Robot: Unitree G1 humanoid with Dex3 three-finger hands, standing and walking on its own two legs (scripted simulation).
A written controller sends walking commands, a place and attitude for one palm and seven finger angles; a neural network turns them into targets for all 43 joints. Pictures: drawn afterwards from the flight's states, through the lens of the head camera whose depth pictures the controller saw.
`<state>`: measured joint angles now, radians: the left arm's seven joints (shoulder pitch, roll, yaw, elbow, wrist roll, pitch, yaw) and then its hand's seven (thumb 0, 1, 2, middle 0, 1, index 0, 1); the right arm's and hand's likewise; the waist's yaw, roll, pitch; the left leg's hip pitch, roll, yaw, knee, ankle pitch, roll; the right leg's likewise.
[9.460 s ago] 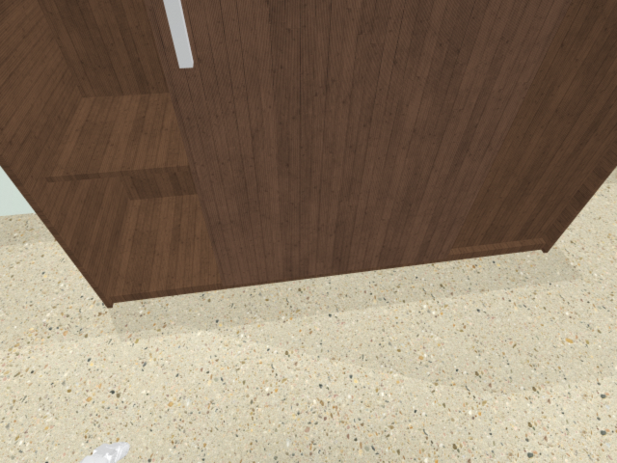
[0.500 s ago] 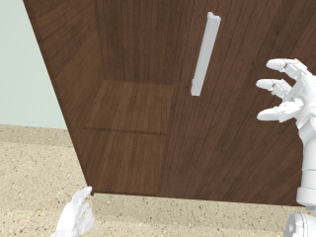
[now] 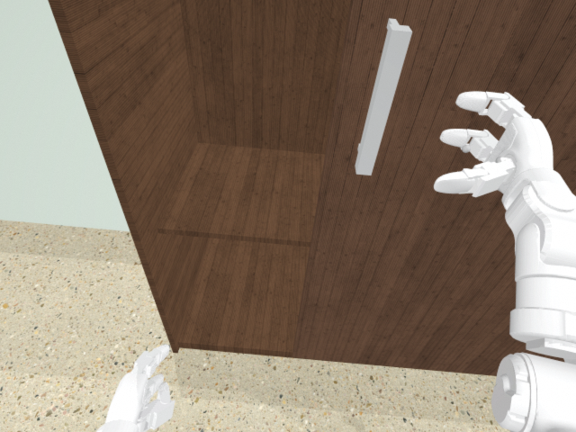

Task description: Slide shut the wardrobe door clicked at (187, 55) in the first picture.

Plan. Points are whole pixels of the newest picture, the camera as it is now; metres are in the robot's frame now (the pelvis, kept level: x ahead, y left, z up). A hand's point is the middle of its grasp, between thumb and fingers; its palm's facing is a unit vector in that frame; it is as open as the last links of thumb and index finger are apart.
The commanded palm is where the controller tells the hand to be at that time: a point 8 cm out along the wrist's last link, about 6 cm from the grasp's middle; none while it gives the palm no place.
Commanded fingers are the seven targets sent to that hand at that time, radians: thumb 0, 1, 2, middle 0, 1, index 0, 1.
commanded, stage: move the hooked fingers beside the handle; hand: right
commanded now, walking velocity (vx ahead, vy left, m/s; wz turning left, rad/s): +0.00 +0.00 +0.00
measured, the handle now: (376, 102) +0.53 -0.11 +0.25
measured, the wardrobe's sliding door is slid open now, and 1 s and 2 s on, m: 0.41 0.41 0.41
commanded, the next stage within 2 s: feel for the door with the fingertips in 1.22 s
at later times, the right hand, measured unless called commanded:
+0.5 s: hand (419, 124) +0.46 -0.16 +0.25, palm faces +0.05 +1.00 +0.00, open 14.0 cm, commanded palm +0.43 -0.22 +0.24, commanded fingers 0.00 0.50 -0.30 0.30 1.20 0.30 1.20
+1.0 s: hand (418, 130) +0.44 -0.15 +0.25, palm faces +0.06 +1.00 -0.01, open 14.0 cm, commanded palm +0.42 -0.21 +0.24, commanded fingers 0.00 0.50 -0.30 0.30 1.20 0.30 1.20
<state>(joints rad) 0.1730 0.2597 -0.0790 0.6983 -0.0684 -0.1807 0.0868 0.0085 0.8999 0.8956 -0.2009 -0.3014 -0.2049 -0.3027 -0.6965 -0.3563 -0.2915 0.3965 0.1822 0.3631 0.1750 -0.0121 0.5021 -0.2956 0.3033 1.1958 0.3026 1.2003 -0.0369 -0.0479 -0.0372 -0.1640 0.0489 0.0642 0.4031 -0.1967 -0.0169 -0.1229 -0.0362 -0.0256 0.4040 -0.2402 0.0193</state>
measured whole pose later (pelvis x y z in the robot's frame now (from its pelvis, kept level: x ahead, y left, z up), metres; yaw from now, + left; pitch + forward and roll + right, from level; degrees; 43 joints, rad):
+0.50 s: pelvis +0.01 -0.01 +0.00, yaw +2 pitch +1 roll +0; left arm 0.30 0.27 -0.04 0.74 -0.05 -0.16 0.07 0.01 0.90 0.90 -0.20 -0.30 -0.20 -0.30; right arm -0.91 -0.34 -0.30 0.72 0.11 0.22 0.10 -0.01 0.50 -0.30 0.30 1.20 0.30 1.20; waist 0.02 -0.04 -0.04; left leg -0.22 0.04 0.04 0.39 -0.19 -0.02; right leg -0.17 -0.04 -0.05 0.40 -0.25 0.01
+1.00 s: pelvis +0.01 +0.00 +0.00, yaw +1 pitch +0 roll +0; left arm 0.20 0.25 -0.05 0.71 -0.05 -0.14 0.07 0.01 0.90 0.90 -0.20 -0.30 -0.20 -0.30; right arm -0.85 -0.28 -0.25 0.60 0.13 0.28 0.07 -0.01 0.50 -0.30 0.30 1.20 0.30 1.20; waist -0.02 -0.05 -0.05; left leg -0.19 0.04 0.05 0.39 -0.19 -0.02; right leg -0.15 -0.04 -0.04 0.40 -0.25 0.02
